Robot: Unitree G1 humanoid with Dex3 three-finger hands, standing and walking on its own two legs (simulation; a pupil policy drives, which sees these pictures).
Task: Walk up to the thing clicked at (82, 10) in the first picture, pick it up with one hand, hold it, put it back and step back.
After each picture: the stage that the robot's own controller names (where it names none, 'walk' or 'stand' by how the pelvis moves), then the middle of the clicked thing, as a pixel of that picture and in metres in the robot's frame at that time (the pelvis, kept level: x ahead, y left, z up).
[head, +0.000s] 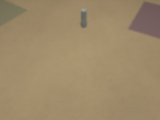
stand; (83, 18) +1.78 +0.00 -0.65
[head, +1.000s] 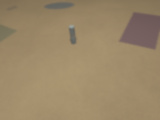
walk; (72, 34) +1.64 +0.26 -0.63
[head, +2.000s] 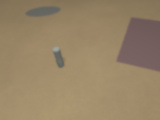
walk; (58, 57) +1.10 +0.38 -0.65
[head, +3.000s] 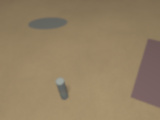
walk; (62, 89) +0.73 +0.26 -0.65
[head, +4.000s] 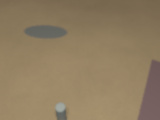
walk; (61, 114) +0.52 +0.18 -0.64
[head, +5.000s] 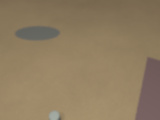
stand; out of the picture +0.45 +0.20 -0.65
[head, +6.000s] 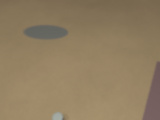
stand; out of the picture +0.43 +0.19 -0.65
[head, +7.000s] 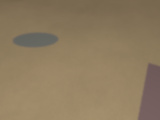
stand; out of the picture +0.38 +0.24 -0.64
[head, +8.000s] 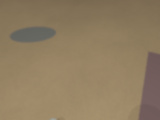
stand; out of the picture +0.37 +0.24 -0.64
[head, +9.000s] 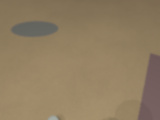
stand; out of the picture +0.37 +0.21 -0.65
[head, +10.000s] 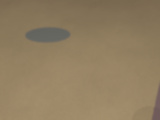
stand; out of the picture +0.36 +0.19 -0.65
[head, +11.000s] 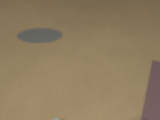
stand; out of the picture +0.40 +0.20 -0.66
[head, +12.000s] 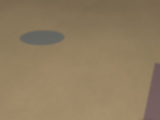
stand; out of the picture +0.39 +0.21 -0.66
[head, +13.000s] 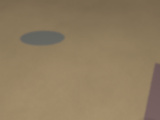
stand; out of the picture +0.38 +0.21 -0.66
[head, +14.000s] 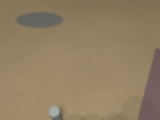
go down; (56, 116) +0.41 +0.20 -0.64
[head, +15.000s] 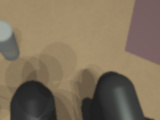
go down; (6, 44) +0.48 +0.24 -0.23
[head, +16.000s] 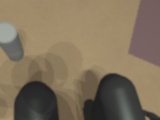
close in; (11, 45) +0.48 +0.23 -0.24
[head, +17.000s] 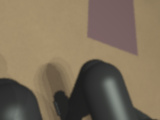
close in; out of the picture +0.47 +0.27 -0.17
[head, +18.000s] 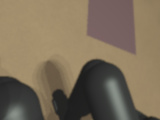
lift; out of the picture +0.46 +0.28 -0.17
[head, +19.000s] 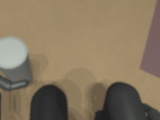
lift; (17, 68) +0.35 +0.23 -0.03
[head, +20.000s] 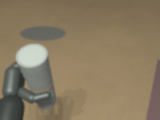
hold; (40, 82) +0.32 +0.15 +0.10
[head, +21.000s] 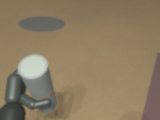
hold; (41, 89) +0.31 +0.15 +0.05
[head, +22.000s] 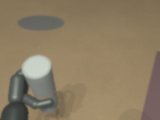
crouch; (44, 89) +0.31 +0.15 +0.04
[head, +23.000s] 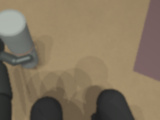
crouch; (21, 45) +0.45 +0.18 -0.04
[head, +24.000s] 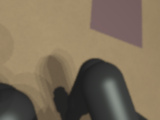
lower; out of the picture +0.45 +0.24 -0.18
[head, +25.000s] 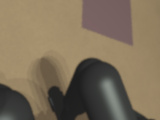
lower; out of the picture +0.46 +0.27 -0.17
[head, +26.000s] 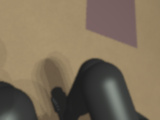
lower; out of the picture +0.45 +0.27 -0.17
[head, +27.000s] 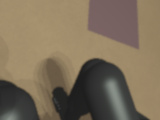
lower; out of the picture +0.45 +0.27 -0.17
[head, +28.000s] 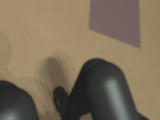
loosen; out of the picture +0.45 +0.25 -0.17
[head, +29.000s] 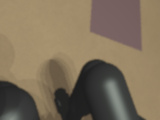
withdraw; out of the picture +0.45 +0.24 -0.18
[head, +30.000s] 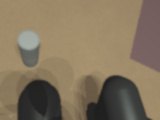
walk; (29, 52) +0.46 +0.19 -0.23
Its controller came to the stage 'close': yes
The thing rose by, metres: 0.70
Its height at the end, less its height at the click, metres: +0.00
